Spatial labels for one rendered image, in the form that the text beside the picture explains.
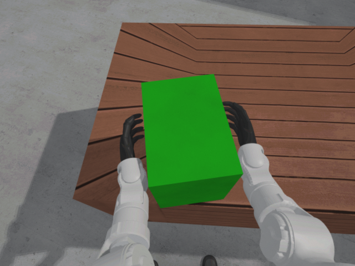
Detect robot right upper arm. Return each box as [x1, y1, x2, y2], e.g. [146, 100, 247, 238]
[260, 211, 355, 266]

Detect robot left hand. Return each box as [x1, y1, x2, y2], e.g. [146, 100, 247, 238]
[120, 114, 144, 162]

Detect left robot forearm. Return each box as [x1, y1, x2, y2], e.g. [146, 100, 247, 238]
[96, 158, 150, 260]

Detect robot left upper arm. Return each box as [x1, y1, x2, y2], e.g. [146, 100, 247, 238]
[92, 242, 155, 266]

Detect right robot forearm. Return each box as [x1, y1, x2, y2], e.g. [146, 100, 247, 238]
[238, 143, 334, 246]

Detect pedestal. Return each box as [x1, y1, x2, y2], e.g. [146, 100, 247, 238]
[73, 22, 355, 234]

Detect robot right hand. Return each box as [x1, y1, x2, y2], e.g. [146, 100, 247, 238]
[222, 101, 257, 146]

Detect carton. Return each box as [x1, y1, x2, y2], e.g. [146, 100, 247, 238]
[141, 74, 243, 208]

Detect right robot foot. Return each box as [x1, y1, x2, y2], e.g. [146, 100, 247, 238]
[202, 255, 217, 266]

